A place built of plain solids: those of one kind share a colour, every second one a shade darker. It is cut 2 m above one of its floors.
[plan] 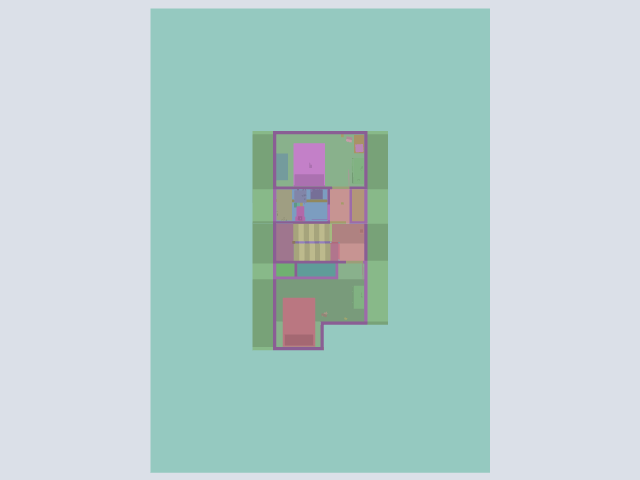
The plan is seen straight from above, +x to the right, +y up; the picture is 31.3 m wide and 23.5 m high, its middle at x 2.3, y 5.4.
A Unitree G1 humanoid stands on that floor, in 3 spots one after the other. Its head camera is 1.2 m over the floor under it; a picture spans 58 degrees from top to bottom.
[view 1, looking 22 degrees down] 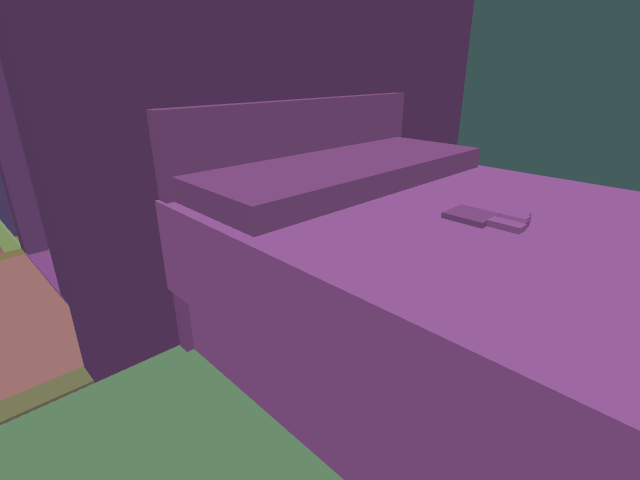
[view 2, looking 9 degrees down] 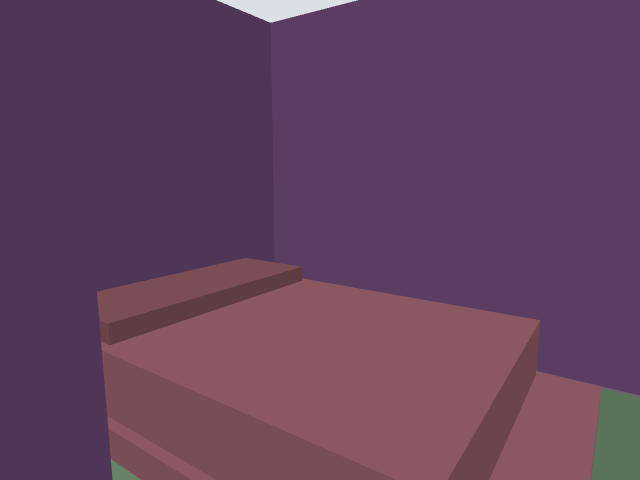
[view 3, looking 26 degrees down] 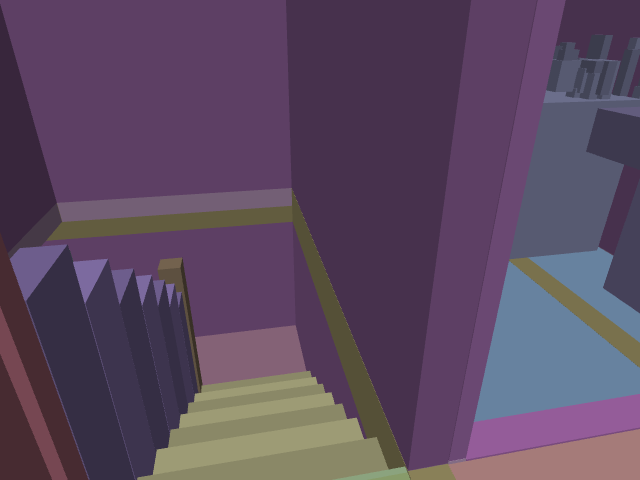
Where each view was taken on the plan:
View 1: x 3.23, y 9.68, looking -134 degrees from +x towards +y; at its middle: double_bed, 1.34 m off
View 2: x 2.92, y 2.58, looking -145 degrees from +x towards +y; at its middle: wall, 3.42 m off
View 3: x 3.59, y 5.76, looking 169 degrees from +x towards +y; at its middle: wall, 2.48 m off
